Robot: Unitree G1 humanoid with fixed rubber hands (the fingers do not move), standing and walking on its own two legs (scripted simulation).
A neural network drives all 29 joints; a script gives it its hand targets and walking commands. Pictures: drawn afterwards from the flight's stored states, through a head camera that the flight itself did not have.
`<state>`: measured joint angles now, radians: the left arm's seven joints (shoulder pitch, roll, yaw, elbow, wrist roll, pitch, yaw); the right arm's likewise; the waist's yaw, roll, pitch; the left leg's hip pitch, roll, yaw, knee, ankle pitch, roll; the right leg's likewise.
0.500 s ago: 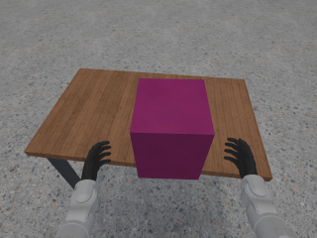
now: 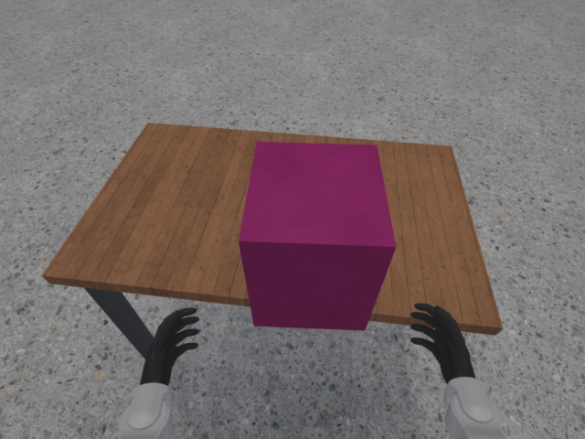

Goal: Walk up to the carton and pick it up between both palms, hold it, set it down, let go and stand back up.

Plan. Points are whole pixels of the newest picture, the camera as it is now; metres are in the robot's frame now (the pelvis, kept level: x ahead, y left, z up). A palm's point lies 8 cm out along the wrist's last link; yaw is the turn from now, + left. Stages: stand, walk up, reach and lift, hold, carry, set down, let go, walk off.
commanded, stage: set down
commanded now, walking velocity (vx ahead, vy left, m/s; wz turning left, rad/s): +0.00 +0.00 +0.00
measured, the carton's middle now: (312, 239) +0.43 -0.03 -0.01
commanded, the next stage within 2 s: let go in 1.06 s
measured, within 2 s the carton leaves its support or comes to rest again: neither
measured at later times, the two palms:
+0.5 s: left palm (141, 403) +0.20 +0.22 -0.05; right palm (454, 392) +0.19 -0.21 -0.05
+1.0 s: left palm (131, 427) +0.17 +0.23 -0.07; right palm (458, 419) +0.16 -0.22 -0.07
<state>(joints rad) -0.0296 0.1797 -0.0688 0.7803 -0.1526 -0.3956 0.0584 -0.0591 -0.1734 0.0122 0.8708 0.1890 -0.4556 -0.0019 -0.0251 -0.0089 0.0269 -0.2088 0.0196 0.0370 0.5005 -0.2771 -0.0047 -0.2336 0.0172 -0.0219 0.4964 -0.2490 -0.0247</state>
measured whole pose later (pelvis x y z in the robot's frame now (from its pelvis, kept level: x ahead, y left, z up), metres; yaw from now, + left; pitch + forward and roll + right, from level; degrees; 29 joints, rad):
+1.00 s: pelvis +0.01 +0.01 +0.01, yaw -1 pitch -6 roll -1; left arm 0.19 0.19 0.00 0.53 -0.01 0.10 0.03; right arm 0.17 -0.17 -0.04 0.73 0.00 -0.19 0.03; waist 0.01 -0.01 0.10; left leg -0.04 0.02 0.06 0.40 -0.26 0.00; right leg -0.06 0.02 0.00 0.38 -0.21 -0.01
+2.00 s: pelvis +0.00 +0.02 -0.01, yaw -8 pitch +1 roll +0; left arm 0.28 0.22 0.03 0.64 0.04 0.00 0.00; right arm 0.32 -0.26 -0.07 0.77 -0.03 0.06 0.01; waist -0.02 0.00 -0.01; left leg -0.27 0.05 0.16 0.60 -0.35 0.02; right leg -0.35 0.05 0.10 0.60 -0.27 0.00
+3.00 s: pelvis +0.03 +0.02 -0.01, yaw -13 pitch +0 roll +1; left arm 0.29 0.18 0.02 0.80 0.02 0.02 0.05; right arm 0.33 -0.23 -0.05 0.94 -0.02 0.06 -0.03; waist -0.03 0.01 0.01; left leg -0.16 0.05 0.27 0.57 -0.41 0.02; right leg -0.31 0.05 0.17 0.66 -0.35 0.00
